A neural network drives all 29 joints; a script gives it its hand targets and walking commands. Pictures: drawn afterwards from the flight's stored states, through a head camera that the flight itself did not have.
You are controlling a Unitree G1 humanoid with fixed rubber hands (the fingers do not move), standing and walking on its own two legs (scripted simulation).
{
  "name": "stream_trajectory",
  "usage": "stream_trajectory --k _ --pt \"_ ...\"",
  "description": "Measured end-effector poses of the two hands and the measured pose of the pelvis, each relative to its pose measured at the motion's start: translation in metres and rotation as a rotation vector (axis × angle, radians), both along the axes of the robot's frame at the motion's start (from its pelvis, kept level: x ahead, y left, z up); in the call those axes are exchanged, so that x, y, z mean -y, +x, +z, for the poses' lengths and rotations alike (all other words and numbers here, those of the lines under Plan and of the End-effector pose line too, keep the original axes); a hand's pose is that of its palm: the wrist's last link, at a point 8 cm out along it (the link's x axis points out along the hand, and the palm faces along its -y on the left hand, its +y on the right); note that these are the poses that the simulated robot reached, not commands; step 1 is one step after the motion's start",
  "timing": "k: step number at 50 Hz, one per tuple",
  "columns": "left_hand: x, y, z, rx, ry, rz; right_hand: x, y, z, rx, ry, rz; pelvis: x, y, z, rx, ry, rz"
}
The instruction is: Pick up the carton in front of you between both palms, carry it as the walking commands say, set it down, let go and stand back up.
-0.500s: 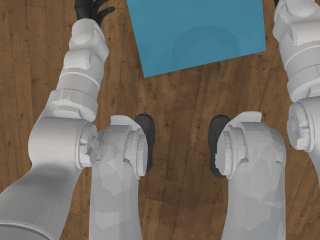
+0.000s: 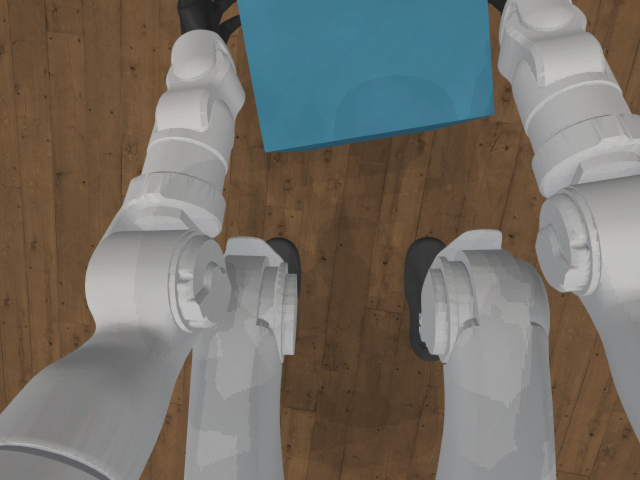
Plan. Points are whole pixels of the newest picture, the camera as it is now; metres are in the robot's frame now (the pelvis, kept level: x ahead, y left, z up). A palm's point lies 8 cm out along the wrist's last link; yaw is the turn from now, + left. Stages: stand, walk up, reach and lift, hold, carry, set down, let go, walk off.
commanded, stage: reach and lift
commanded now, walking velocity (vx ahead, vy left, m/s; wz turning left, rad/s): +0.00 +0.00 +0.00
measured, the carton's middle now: (359, 51) +0.52 -0.04 -0.25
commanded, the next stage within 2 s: none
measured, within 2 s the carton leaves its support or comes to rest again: leaves its support in 0.04 s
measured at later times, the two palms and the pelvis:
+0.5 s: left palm out of the picture +0.50 +0.10 +0.04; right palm out of the picture +0.48 -0.19 -0.01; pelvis +0.01 +0.01 +0.08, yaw -4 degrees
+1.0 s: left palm out of the picture +0.47 +0.11 +0.18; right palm out of the picture +0.44 -0.17 +0.14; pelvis +0.03 +0.02 +0.20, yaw -5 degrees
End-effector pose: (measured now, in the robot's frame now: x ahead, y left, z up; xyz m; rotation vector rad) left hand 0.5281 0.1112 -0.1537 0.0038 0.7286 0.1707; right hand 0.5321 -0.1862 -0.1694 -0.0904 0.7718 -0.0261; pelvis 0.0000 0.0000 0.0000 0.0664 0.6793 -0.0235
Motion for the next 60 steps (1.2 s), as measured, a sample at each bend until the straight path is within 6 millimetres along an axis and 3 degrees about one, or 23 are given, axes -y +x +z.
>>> stream_trajectory --k 6,13,18,28,40,47,60 --pt "0.001 0.002 0.025 0.063 -0.035 0.033 -0.001 -0.008 0.011 0.015 -0.001 -0.008 -0.001 0.003 -0.002 0.0 -0.006 -0.01" --pt "0.013 -0.011 0.083 0.144 -0.068 0.053 0.004 -0.035 0.051 -0.009 -0.017 -0.049 -0.006 0.004 0.016 -0.014 -0.017 -0.031" --pt "0.017 -0.022 0.13 0.149 -0.048 0.04 0.006 -0.049 0.097 -0.032 -0.017 -0.075 -0.009 0.004 0.041 -0.025 -0.024 -0.05" --pt "0.007 -0.03 0.208 0.165 -0.033 0.027 -0.002 -0.055 0.183 -0.006 -0.028 -0.091 -0.012 0.008 0.093 -0.041 -0.03 -0.054" --pt "0.002 -0.047 0.264 0.148 -0.058 0.04 -0.007 -0.075 0.241 -0.015 -0.019 -0.126 -0.014 0.016 0.149 -0.02 -0.04 -0.047" --pt "0.0 -0.051 0.315 0.176 -0.052 0.018 -0.011 -0.084 0.287 0.011 -0.005 -0.15 -0.015 0.026 0.181 0.02 -0.048 -0.05" --pt "-0.004 -0.062 0.4 0.146 -0.045 -0.007 -0.016 -0.102 0.376 -0.017 -0.019 -0.166 -0.015 0.053 0.259 0.132 -0.063 -0.051"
